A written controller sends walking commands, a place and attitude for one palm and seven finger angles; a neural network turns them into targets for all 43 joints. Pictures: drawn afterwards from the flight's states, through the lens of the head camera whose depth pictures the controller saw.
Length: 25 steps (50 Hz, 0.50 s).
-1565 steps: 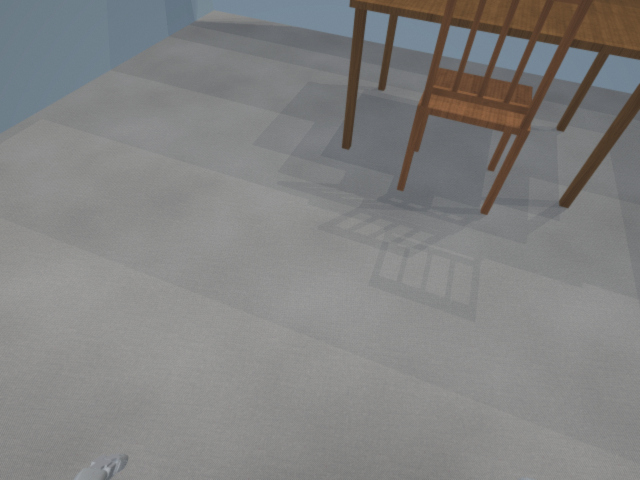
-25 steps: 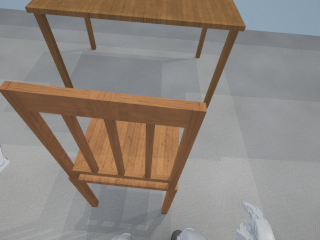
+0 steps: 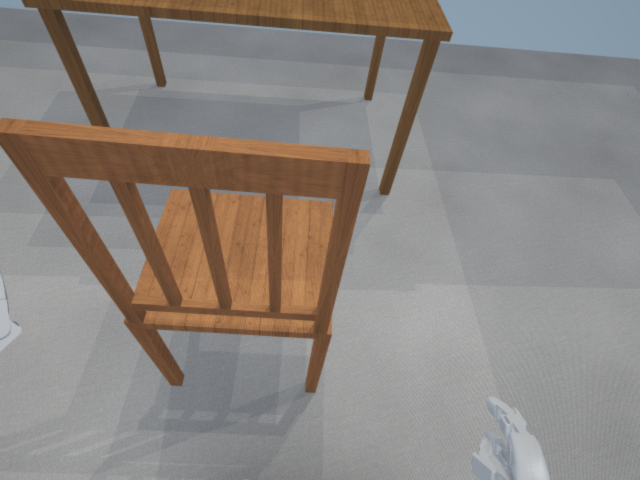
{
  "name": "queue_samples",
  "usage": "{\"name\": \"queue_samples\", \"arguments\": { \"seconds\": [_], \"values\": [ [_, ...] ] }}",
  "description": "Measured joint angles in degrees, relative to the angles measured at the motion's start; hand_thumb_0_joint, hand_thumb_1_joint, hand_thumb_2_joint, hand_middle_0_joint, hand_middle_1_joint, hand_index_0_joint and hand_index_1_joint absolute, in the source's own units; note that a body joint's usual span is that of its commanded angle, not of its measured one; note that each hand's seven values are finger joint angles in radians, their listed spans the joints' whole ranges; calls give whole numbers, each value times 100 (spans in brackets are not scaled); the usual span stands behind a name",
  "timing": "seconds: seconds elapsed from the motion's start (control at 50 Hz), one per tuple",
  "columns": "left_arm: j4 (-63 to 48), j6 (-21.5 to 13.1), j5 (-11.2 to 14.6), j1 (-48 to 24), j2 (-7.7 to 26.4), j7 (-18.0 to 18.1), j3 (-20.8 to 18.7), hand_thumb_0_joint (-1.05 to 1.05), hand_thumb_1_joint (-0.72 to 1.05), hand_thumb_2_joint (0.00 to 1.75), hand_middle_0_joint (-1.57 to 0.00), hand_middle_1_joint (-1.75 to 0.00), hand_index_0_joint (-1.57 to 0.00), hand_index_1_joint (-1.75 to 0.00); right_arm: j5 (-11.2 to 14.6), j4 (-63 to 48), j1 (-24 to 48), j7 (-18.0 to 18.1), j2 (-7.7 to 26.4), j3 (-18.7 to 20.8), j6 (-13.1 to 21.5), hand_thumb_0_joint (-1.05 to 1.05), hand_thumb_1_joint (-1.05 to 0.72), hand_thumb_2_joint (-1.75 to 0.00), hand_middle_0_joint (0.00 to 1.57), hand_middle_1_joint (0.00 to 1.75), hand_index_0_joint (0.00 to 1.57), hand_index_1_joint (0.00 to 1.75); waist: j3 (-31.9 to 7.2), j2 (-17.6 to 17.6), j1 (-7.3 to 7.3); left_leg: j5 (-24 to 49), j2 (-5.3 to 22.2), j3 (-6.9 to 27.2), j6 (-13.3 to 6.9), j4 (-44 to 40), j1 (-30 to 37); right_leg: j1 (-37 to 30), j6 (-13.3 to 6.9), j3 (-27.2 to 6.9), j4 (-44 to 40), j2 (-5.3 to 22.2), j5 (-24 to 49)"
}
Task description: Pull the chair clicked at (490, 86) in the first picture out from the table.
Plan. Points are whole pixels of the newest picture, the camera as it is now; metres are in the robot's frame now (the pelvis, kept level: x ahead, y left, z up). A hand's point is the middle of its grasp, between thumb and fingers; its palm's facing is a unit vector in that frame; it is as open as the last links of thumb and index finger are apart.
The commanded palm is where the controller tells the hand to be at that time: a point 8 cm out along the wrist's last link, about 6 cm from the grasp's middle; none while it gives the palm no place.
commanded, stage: stop stepping back and stand still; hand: left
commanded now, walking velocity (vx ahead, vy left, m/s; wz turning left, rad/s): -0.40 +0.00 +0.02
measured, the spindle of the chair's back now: (214, 256) +0.44 +0.18 -0.06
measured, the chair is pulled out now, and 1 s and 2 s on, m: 0.63 0.63 0.63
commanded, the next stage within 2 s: let the arm hang, fingers relaxed in 0.94 s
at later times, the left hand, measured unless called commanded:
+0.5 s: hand out of the picture +0.08 +0.25 +0.16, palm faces +0.45 -0.82 -0.36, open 7.4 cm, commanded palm +0.01 +0.28 +0.19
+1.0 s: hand out of the picture +0.04 +0.24 +0.14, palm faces +0.41 -0.84 -0.35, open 7.4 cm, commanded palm -0.02 +0.29 +0.19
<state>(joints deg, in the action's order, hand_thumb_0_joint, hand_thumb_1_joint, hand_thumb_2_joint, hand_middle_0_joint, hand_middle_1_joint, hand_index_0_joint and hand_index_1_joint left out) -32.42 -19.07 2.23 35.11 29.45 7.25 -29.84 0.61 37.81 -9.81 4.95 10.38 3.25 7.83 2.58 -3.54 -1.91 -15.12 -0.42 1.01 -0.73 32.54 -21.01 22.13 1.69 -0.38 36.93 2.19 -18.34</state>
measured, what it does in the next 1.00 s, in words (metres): walks backwards: right foot, then left foot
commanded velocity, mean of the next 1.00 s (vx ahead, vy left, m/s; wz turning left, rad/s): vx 0.17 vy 0.01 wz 0.00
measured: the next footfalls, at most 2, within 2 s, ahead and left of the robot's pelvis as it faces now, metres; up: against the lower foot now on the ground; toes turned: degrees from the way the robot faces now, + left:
right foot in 0.22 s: -0.02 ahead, -0.17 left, +0.00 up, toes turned -5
left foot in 0.46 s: -0.10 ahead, +0.09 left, +0.00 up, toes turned +1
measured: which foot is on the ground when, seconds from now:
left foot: down 0.00-0.26, up 0.28-0.44, down 0.46-1.00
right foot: up 0.00-0.20, down 0.22-0.48, up 0.50-0.70, down 0.72-1.00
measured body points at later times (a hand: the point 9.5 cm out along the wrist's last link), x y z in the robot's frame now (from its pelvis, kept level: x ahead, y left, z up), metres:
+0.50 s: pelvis -0.14 -0.02 -0.01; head -0.17 +0.01 +0.44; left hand +0.05 +0.29 +0.18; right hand -0.03 -0.29 -0.08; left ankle -0.16 +0.07 -0.73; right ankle -0.06 -0.17 -0.72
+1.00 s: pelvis -0.16 -0.01 +0.00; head -0.17 +0.02 +0.45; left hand +0.01 +0.28 +0.16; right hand -0.03 -0.26 -0.08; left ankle -0.14 +0.08 -0.73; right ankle -0.17 -0.13 -0.73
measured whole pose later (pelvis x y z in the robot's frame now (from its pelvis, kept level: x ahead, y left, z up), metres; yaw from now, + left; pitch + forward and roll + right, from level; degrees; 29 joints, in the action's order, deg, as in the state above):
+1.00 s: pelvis -0.16 -0.01 +0.00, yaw -1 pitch -3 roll +0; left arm -25.6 -10.3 1.0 30.2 19.2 8.8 -19.5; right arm 0.8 37.8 -15.8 4.1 11.6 0.8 6.7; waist 0.5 -3.3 0.1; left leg -15.2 -1.1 -2.3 -2.5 32.0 -13.7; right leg 12.6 -0.6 4.2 33.6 1.7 -19.1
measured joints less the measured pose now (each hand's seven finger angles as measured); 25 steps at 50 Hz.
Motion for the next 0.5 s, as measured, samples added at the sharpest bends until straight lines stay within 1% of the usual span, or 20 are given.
{"name": "queue_samples", "arguments": {
  "seconds": [0.02, 0.04, 0.06, 0.1, 0.16, 0.2, 0.22, 0.24, 0.26, 0.28, 0.3, 0.34, 0.36, 0.38, 0.4, 0.42, 0.46, 0.48, 0.5],
  "values": [
    [89, -4, 14, -58, -7, 21, -31, 1, 88, 90, -22, -31, -22, -30, -32, 22, 45, -4, -50, 6, 25, 1, -90, -90, 21, 30, 20, 29, 77, -70, 40, 129, 17, -37, -7, -90, 30, 150, -30, -75, 426, -78, -427],
    [162, 29, 37, -92, -52, 30, -19, 1, 88, 90, -21, -31, -21, -30, -76, 28, 70, -17, -80, -3, 67, 1, -90, -90, 20, 30, 20, 29, 122, -64, 62, 258, 82, -40, 0, -170, 36, 279, -36, -78, 807, -183, -775],
    [194, 97, 61, -125, -124, 38, 30, 1, 88, 90, -21, -31, -21, -30, -110, 19, 75, -39, -97, -20, 121, 1, -90, -90, 20, 30, 20, 29, 159, -16, 70, 378, 162, -14, 16, -249, 39, 350, -35, -36, 1065, -276, -971],
    [121, 216, 75, -201, -294, 55, 209, 1, 89, 90, -21, -31, -21, -30, -120, -39, 30, -113, -101, -55, 243, 1, -90, -90, 20, 30, 20, 29, 233, 114, 93, 587, 307, 66, 63, -396, 48, 297, -71, 83, 1117, -371, -914],
    [-274, 315, 76, -82, -401, 53, 413, 1, 89, 90, -21, -31, -21, -30, -44, -215, -108, -242, -103, -127, 297, 1, -90, -90, 20, 30, 20, 29, 220, 212, 148, 751, 424, 103, 138, -398, -42, -89, -92, 224, 416, -280, -603],
    [-482, 355, 59, 109, -298, 57, 391, 1, 89, 90, -21, -31, -21, -30, -2, -339, -198, -261, -117, -202, 250, 1, -90, -90, 21, 30, 20, 29, 126, 221, 161, 721, 437, 77, 172, -180, -205, -481, -78, 267, -256, -160, -463],
    [-494, 359, 34, 164, -207, 63, 342, 1, 89, 90, -21, -31, -21, -30, 9, -373, -225, -249, -123, -236, 214, 1, -90, -90, 21, 30, 20, 30, 89, 235, 173, 668, 443, 64, 182, -26, -296, -644, -64, 285, -551, -123, -272],
    [-419, 363, 8, 140, -157, 61, 327, 1, 89, 90, -21, -31, -21, -30, 16, -359, -212, -229, -110, -253, 164, 1, -90, -90, 21, 30, 20, 30, 119, 332, 157, 503, 483, 106, 181, 153, -354, -686, -41, 334, -649, -159, 139],
    [-289, 375, -13, 86, -106, 56, 328, 1, 89, 90, -21, -31, -21, -30, 17, -322, -217, -210, -97, -264, 101, 1, -90, -90, 21, 30, 20, 30, 142, 416, 114, 142, 478, 179, 159, 355, -398, -722, -47, 394, -656, -175, 439],
    [-140, 405, -28, 22, -71, 50, 342, 1, 88, 90, -21, -31, -21, -30, 19, -273, -255, -199, -76, -269, 34, 1, -90, -90, 21, 30, 20, 30, 109, 466, 99, -353, 428, 223, 156, 613, -455, -716, -68, 428, -601, -162, 533],
    [4, 453, -35, -41, -66, 46, 357, 1, 88, 90, -21, -31, -21, -30, 26, -207, -315, -195, -50, -268, -33, 1, -90, -90, 21, 30, 20, 30, 18, 463, 128, -675, 326, 216, 158, 1061, -537, -665, -95, 407, -526, -120, 525],
    [286, 558, -36, -130, -183, 59, 362, 1, 88, 90, -21, -31, -21, -30, 30, -45, -439, -190, 20, -264, -193, 1, -90, -90, 21, 30, 20, 30, -252, 369, 212, -783, 79, 104, 126, 2118, -617, -520, -133, 265, -440, -4, 476],
    [439, 607, -28, -168, -275, 69, 364, 1, 88, 90, -21, -31, -21, -30, 36, 17, -509, -188, 63, -266, -271, 1, -90, -90, 21, 30, 20, 30, -410, 321, 223, -771, 1, 1, 94, 2425, -542, -446, -144, 248, -425, 77, 450],
    [599, 654, -20, -216, -372, 84, 379, 1, 88, 90, -21, -31, -21, -30, 43, 58, -589, -174, 111, -269, -325, 1, -90, -90, 21, 30, 20, 30, -564, 293, 224, -794, -29, -110, 52, 2451, -367, -381, -138, 285, -430, 155, 408],
    [750, 695, -24, -279, -465, 106, 410, 1, 88, 90, -21, -31, -21, -30, 50, 80, -673, -151, 163, -264, -343, 1, -90, -90, 21, 30, 20, 30, -706, 291, 217, -878, -27, -202, 1, 2199, -112, -320, -124, 349, -447, 204, 345],
    [869, 732, -29, -366, -550, 134, 456, 1, 88, 90, -21, -31, -21, -30, 61, 76, -752, -118, 222, -253, -327, 1, -90, -90, 21, 30, 20, 30, -813, 316, 197, -968, -6, -260, -48, 1740, 181, -252, -112, 437, -453, 225, 280],
    [923, 784, -72, -604, -666, 195, 570, 1, 89, 90, -21, -31, -21, -30, 53, -4, -861, -55, 363, -208, -214, 1, -90, -90, 21, 30, 20, 30, -852, 419, 95, -1039, 57, -251, -148, 487, 776, -65, -77, 645, -337, 193, 230],
    [900, 796, -97, -753, -663, 225, 603, 1, 89, 90, -21, -31, -21, -30, 40, 30, -825, -33, 340, -178, -150, 1, -90, -90, 21, 30, 20, 30, -734, 271, 47, -741, -29, -270, -206, 218, 850, 41, -73, 612, -149, 270, 196],
    [866, 810, -129, -850, -661, 244, 621, 1, 89, 90, -21, -31, -21, -30, 25, 60, -787, -32, 274, -165, -112, 1, -90, -90, 21, 30, 20, 29, -576, 47, 61, -601, -150, -356, -246, 189, 914, 111, -96, 425, 107, 312, -30]
  ]
}}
